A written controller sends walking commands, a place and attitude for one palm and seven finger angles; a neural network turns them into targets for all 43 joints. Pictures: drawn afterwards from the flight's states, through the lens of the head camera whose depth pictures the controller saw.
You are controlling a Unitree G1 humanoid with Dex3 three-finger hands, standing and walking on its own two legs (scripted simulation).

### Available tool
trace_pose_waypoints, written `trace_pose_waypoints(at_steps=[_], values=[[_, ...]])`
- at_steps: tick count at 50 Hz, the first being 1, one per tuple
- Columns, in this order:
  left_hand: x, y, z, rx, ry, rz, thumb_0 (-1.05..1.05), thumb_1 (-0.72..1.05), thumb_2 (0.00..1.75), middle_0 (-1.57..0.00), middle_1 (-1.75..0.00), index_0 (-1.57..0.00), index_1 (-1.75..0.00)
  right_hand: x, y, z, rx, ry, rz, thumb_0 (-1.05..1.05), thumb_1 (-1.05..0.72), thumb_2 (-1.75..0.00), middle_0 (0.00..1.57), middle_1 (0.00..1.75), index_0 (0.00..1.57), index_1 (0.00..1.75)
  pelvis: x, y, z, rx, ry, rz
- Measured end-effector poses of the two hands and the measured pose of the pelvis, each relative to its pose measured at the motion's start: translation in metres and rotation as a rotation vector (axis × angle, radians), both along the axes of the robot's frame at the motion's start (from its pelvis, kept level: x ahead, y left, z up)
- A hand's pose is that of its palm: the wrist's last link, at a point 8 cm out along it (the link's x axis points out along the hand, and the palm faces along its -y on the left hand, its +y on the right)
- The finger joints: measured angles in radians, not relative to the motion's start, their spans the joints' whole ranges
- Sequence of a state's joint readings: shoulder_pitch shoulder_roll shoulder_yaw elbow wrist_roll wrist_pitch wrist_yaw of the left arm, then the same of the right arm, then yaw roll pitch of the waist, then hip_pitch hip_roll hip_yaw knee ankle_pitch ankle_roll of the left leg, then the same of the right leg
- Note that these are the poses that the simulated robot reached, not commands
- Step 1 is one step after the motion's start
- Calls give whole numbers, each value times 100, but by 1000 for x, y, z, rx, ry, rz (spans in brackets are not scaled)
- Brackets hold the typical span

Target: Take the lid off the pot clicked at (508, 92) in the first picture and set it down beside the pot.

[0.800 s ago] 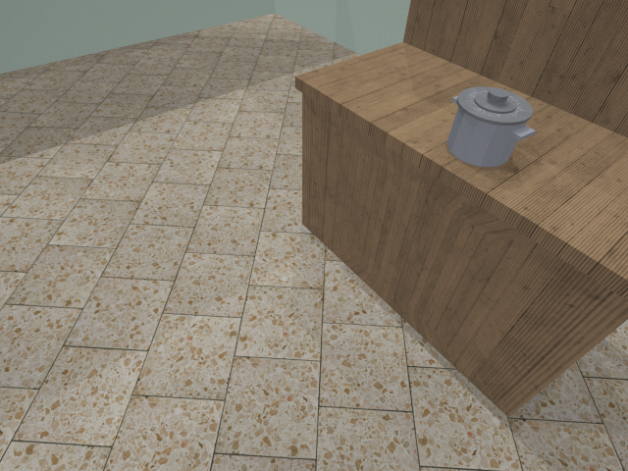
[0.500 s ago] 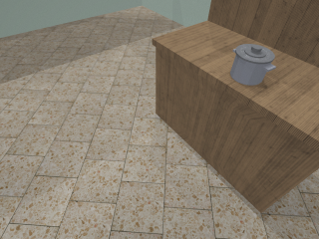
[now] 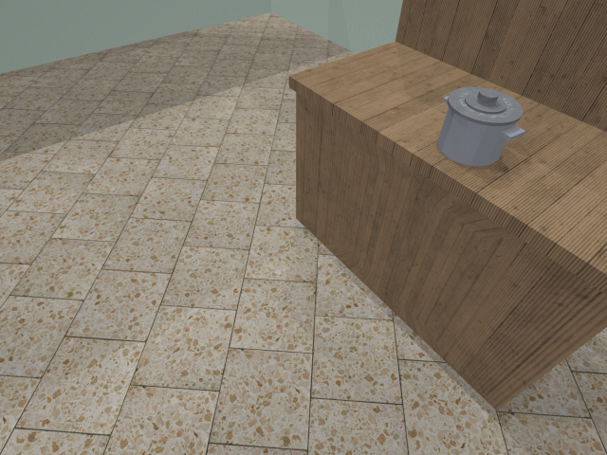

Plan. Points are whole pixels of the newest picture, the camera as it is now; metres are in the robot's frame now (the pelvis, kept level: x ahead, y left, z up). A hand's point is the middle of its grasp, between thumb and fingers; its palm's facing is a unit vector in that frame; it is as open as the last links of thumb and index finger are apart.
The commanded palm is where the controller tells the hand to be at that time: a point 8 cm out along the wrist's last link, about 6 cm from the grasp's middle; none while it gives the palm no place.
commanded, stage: walk to a spot facing it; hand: left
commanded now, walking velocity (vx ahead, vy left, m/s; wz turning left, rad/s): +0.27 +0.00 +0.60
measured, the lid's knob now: (488, 95) +0.86 -0.38 +0.07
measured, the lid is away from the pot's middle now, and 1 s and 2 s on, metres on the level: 0.00 0.00 0.00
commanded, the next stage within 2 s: turn to face it in 0.72 s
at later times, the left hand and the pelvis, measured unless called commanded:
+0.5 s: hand out of the picture +0.08 +0.28 -0.18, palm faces +0.23 -0.95 -0.21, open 7.4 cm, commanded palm none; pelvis +0.09 +0.07 -0.01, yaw +14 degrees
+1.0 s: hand (158, 396) +0.24 +0.25 -0.16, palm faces +0.45 -0.86 -0.25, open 7.3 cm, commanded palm none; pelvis +0.27 +0.06 -0.01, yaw +25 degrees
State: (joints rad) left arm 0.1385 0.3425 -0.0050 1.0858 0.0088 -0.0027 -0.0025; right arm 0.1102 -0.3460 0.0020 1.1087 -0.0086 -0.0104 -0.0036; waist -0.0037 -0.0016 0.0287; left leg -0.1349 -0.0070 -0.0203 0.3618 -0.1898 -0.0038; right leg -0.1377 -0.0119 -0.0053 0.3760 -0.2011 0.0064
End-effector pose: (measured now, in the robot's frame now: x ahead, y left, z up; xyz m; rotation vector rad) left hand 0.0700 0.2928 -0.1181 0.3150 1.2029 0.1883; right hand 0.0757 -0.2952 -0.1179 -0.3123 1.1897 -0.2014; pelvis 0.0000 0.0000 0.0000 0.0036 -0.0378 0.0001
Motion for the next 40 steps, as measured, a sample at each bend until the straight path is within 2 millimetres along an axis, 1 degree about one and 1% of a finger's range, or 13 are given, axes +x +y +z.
trace_pose_waypoints(at_steps=[5,9,13,16,17,19,21,23,26,29,35,38,40], values=[[-8,-9,-8,-28,8,38,0,91,90,-20,-30,-20,-30,-9,12,-12,28,52,13,1,-91,-90,20,30,20,30,7,1,-5,-7,11,29],[-27,-13,-19,-74,15,111,0,91,90,-20,-30,-20,-30,-13,33,-17,55,130,39,1,-91,-90,20,30,20,30,18,8,-6,-14,20,86],[-52,-8,-31,-116,68,185,0,90,90,-20,-30,-21,-30,0,62,-17,78,159,73,1,-91,-90,20,30,20,30,34,25,-8,-12,20,142],[-66,4,-48,-141,125,238,0,90,90,-20,-30,-21,-30,18,84,-25,78,140,103,1,-91,-90,20,30,20,30,47,45,-21,-14,20,182],[-69,9,-53,-147,147,253,0,90,90,-20,-30,-21,-30,23,90,-29,75,130,106,1,-90,-90,20,30,21,30,50,51,-25,-13,24,190],[-66,17,-54,-148,181,265,0,91,90,-20,-30,-20,-30,28,103,-32,78,129,97,1,-91,-90,20,30,21,30,58,60,-26,-2,26,192],[-53,23,-48,-150,171,274,0,91,90,-20,-30,-20,-30,30,114,-29,87,148,91,1,-91,-90,20,30,21,30,68,66,-21,2,33,204],[-33,29,-41,-149,131,280,1,91,90,-20,-30,-20,-30,33,125,-26,98,175,98,1,-91,-90,20,30,21,30,79,70,-15,4,40,223],[2,34,-30,-145,53,291,1,91,90,-20,-30,-20,-30,43,139,-23,118,206,113,1,-91,-90,20,30,21,30,98,75,-8,6,45,251],[40,37,-22,-142,-14,300,0,91,90,-20,-30,-20,-30,61,147,-23,137,221,122,1,-90,-90,20,30,21,30,118,77,-5,11,47,277],[124,33,-13,-135,-114,297,0,91,90,-20,-30,-20,-30,116,147,-32,160,225,141,1,-90,-90,20,30,21,30,167,73,-7,21,49,319],[166,28,-12,-121,-165,293,0,91,90,-20,-30,-20,-30,152,139,-43,162,228,156,1,-90,-90,20,30,21,30,198,67,-14,20,45,342],[187,27,-15,-98,-217,304,0,91,90,-20,-30,-20,-30,182,131,-55,157,234,185,1,-90,-90,20,30,21,30,219,62,-25,21,43,377]])
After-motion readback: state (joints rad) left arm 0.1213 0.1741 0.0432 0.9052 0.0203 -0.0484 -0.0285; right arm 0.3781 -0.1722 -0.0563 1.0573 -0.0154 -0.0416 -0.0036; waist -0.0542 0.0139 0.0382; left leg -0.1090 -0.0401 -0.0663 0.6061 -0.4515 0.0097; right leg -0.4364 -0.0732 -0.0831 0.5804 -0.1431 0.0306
